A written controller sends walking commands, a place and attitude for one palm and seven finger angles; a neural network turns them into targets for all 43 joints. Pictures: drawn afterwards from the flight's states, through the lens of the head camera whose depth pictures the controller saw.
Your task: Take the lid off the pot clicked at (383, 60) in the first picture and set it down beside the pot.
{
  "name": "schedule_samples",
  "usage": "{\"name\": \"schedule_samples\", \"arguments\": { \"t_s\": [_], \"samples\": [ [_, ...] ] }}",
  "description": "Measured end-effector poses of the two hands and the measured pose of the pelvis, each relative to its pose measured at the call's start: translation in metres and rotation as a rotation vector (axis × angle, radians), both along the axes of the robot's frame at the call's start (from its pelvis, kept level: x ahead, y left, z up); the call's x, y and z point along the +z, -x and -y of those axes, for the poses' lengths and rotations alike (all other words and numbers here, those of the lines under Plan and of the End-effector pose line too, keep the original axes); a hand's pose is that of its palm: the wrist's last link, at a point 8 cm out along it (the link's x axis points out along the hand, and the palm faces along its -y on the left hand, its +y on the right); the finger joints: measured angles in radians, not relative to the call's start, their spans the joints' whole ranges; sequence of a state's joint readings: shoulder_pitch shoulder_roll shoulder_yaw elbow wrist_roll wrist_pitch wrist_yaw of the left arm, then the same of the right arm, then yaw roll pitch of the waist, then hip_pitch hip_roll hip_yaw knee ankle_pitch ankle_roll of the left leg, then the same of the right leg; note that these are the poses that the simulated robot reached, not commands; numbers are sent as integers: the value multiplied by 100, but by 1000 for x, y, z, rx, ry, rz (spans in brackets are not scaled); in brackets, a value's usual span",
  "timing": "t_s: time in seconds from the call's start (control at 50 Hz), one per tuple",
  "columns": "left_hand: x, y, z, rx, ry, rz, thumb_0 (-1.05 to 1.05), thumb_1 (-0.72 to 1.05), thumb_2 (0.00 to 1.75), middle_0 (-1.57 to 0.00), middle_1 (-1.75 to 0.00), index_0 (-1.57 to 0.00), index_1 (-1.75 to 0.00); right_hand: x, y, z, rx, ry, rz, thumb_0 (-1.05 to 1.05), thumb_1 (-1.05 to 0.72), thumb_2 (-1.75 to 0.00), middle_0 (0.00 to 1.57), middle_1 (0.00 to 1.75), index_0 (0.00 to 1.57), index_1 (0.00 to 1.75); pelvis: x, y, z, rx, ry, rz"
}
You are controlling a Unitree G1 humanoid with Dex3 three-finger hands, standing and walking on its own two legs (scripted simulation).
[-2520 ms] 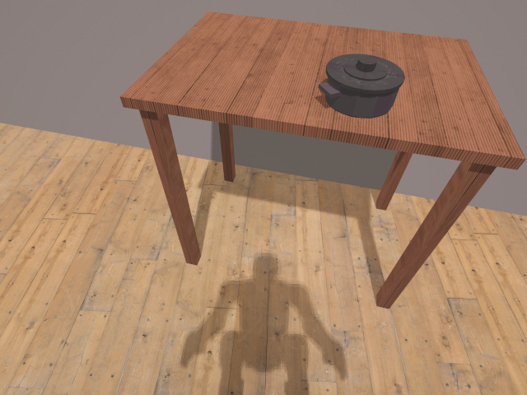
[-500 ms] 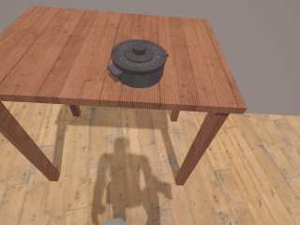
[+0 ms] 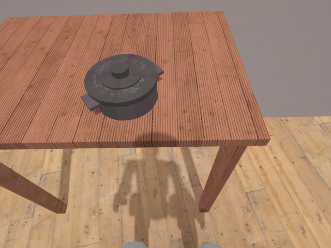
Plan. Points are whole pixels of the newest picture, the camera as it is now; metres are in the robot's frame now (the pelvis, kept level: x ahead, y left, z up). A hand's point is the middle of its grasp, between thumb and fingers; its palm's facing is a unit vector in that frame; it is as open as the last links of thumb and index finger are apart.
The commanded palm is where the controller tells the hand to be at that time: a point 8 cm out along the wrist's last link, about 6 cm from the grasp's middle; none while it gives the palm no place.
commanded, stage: come to a stop and stand still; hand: left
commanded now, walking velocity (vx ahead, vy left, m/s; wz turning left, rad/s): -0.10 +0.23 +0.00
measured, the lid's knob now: (119, 69) +0.48 +0.13 +0.16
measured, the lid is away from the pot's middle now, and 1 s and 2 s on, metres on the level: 0.00 0.00 0.00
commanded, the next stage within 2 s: look again from close up in 0.64 s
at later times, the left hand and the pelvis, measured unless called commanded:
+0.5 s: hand out of the picture -0.02 +0.27 -0.16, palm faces +0.08 -0.98 -0.18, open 7.4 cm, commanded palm none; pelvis -0.05 +0.07 +0.02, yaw +1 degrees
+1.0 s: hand out of the picture +0.02 +0.21 -0.17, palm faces -0.03 -0.97 -0.26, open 7.3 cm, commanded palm none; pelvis -0.03 +0.03 +0.00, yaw -1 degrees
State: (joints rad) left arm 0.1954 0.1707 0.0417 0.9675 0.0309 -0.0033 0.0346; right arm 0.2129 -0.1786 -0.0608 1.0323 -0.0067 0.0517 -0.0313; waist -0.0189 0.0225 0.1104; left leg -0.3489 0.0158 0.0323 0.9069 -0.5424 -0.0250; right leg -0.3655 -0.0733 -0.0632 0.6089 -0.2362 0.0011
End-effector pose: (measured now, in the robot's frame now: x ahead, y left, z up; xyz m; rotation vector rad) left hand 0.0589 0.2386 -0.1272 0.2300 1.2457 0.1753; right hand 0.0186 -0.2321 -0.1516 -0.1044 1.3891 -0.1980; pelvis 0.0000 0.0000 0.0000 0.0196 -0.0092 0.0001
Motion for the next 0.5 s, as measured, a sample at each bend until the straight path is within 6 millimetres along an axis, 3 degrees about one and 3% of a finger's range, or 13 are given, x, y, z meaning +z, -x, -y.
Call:
{"name": "schedule_samples", "arguments": {
  "t_s": [0.14, 0.28, 0.36, 0.5],
  "samples": [
    [7, 12, -2, 39, -8, 30, 0, 90, 89, -20, -30, -20, -30, 8, -21, 12, 67, 26, 43, 0, -91, -90, 20, 29, 20, 30, 5, 19, -4, 17, -3, -7],
    [-7, 47, -35, 55, 16, 32, 0, 90, 89, -21, -30, -20, -30, 27, -30, -7, 120, 69, 163, 0, -91, -90, 20, 29, 20, 30, 1, 44, -28, 15, 9, -4],
    [-21, 67, -60, 70, 48, 2, 0, 90, 89, -20, -30, -20, -30, 36, -7, -31, 117, 102, 198, 0, -91, -90, 20, 29, 20, 30, -2, 54, -48, 9, 24, 9],
    [-8, 89, -77, 84, 93, -29, 0, 91, 89, -20, -30, -20, -30, 53, 51, -71, 96, 82, 75, 0, -90, -90, 20, 29, 20, 30, 21, 52, -66, 26, 60, -12]
  ]
}}
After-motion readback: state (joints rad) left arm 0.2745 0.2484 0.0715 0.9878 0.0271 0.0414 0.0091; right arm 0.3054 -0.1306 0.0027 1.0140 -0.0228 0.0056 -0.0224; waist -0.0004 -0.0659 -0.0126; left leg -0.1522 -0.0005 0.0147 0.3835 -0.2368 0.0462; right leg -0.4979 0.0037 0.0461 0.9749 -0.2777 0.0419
